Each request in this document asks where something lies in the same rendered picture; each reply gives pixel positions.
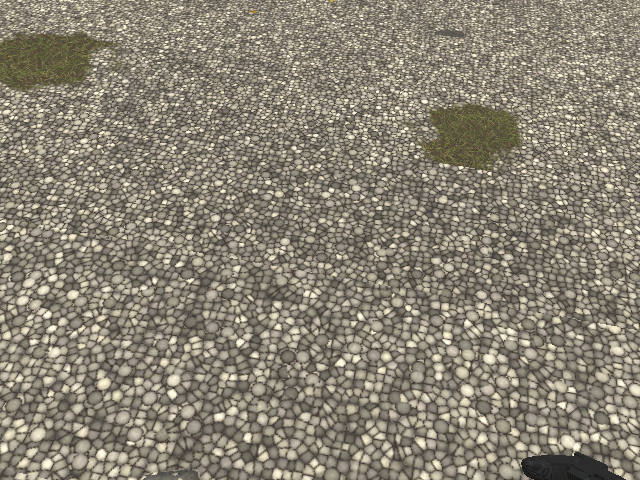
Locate right robot hand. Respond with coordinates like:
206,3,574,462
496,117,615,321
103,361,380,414
521,452,626,480

